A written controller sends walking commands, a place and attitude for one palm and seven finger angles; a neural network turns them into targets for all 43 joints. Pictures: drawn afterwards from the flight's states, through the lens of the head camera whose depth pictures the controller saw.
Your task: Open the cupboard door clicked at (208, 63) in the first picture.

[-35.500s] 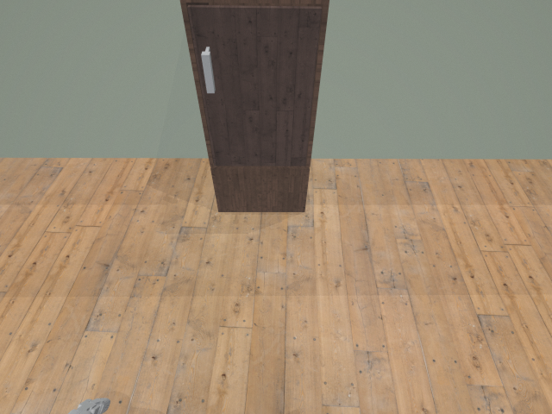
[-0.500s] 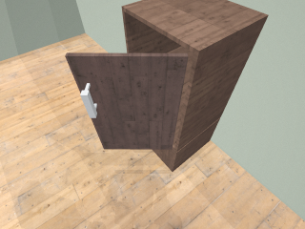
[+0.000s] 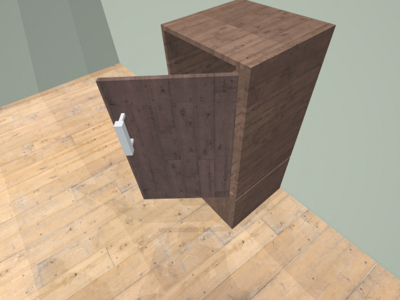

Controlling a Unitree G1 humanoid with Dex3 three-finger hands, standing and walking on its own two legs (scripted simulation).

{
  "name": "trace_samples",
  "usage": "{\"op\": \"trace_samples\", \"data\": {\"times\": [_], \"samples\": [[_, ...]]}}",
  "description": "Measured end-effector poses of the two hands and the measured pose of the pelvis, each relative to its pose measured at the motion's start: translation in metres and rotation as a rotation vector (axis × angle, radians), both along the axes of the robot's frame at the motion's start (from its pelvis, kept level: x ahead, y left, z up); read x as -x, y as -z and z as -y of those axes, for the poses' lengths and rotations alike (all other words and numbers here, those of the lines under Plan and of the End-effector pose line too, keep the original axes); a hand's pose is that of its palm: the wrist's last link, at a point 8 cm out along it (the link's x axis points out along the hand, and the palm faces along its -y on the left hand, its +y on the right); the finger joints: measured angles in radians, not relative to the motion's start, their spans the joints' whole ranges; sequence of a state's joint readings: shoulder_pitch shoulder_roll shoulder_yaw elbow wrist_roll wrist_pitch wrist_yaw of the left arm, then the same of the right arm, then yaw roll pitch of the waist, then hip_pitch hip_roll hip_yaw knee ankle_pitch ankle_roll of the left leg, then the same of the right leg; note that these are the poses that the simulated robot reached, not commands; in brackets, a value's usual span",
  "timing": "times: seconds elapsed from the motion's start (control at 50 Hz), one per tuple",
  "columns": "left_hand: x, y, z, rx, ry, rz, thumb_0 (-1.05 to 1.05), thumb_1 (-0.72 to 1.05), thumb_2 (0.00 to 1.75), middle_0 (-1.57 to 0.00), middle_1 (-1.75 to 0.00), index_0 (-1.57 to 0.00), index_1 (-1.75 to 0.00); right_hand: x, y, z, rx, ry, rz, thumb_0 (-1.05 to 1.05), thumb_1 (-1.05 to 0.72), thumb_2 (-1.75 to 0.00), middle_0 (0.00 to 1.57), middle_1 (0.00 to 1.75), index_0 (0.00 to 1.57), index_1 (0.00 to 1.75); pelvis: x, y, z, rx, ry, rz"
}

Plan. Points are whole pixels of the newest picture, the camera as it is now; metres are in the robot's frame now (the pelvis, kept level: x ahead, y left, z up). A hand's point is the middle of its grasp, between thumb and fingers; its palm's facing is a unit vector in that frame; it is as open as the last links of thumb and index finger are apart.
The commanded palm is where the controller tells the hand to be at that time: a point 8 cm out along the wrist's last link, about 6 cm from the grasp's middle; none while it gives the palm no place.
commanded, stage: come to a stop and stand still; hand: left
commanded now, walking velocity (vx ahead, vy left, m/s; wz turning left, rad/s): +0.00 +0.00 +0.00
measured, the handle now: (126, 134) +0.58 +0.27 -0.03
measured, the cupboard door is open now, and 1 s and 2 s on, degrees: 51 51 51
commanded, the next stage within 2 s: look again from close up in 0.18 s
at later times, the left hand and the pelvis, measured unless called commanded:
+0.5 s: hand out of the picture +0.00 +0.15 -0.17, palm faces +0.02 -0.98 -0.19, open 7.3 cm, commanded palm none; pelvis +0.01 -0.01 +0.00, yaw +1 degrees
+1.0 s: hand out of the picture +0.03 +0.15 -0.17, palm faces +0.06 -0.98 -0.21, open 7.3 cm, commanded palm none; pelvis +0.03 -0.02 +0.00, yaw +1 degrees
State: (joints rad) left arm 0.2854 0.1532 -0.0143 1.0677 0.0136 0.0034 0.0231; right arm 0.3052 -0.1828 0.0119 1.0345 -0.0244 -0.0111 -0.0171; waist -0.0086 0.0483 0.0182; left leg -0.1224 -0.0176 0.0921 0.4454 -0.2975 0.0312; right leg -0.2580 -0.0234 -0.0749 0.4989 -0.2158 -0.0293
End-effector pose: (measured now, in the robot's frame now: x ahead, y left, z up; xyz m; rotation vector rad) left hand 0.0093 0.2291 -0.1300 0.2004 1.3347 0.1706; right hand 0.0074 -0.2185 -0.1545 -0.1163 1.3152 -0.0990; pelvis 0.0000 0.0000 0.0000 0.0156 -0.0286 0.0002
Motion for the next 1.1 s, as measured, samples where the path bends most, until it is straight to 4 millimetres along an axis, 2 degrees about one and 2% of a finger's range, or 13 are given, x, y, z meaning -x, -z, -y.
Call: {"op": "trace_samples", "data": {"times": [0.16,0.24,0.32,0.44,0.76,0.98,1.1], "samples": [[0.029,0.004,0.014,0.027,-0.028,-0.081,0.0,0.91,0.9,-0.2,-0.3,-0.2,-0.3,0.039,-0.001,-0.002,-0.014,0.008,-0.127,0.01,-0.91,-0.9,0.2,0.3,0.2,0.3,0.002,-0.001,0.006,-0.001,-0.006,-0.014],[0.031,0.006,0.023,0.045,-0.035,-0.098,0.0,0.91,0.9,-0.2,-0.3,-0.2,-0.3,0.052,-0.002,-0.003,-0.018,0.018,-0.176,0.01,-0.91,-0.9,0.2,0.3,0.19,0.3,-0.001,-0.002,0.008,0.0,-0.009,-0.016],[0.027,0.009,0.031,0.06,-0.035,-0.1,0.0,0.91,0.9,-0.2,-0.3,-0.2,-0.3,0.056,-0.003,-0.005,-0.02,0.024,-0.201,0.01,-0.91,-0.9,0.2,0.3,0.19,0.3,-0.005,-0.002,0.01,0.001,-0.011,-0.016],[0.019,0.01,0.033,0.058,-0.033,-0.103,0.01,0.93,0.9,-0.2,-0.3,-0.2,-0.3,0.046,-0.003,-0.007,-0.023,0.031,-0.191,0.01,-0.91,-0.9,0.2,0.3,0.19,0.3,-0.011,-0.002,0.014,0.002,-0.01,-0.017],[-0.007,0.009,0.028,0.033,-0.043,-0.062,0.01,0.93,0.9,-0.2,-0.3,-0.2,-0.3,-0.007,-0.001,0.003,-0.006,0.006,-0.104,0.01,-0.91,-0.9,0.2,0.3,0.2,0.3,-0.027,-0.001,0.019,0.004,-0.013,-0.019],[-0.015,0.009,0.027,0.03,-0.052,-0.044,0.01,0.93,0.9,-0.2,-0.3,-0.2,-0.3,-0.013,-0.001,0.014,0.013,-0.005,-0.116,0.01,-0.91,-0.9,0.2,0.3,0.19,0.3,-0.031,0.0,0.02,0.009,-0.02,-0.024],[-0.013,0.014,0.017,0.039,-0.094,-0.029,0.01,0.92,0.9,-0.2,-0.3,-0.2,-0.3,-0.011,-0.004,0.011,0.038,-0.022,-0.151,0.01,-0.91,-0.9,0.2,0.3,0.19,0.3,-0.031,0.003,0.01,0.024,-0.043,-0.035]]}}
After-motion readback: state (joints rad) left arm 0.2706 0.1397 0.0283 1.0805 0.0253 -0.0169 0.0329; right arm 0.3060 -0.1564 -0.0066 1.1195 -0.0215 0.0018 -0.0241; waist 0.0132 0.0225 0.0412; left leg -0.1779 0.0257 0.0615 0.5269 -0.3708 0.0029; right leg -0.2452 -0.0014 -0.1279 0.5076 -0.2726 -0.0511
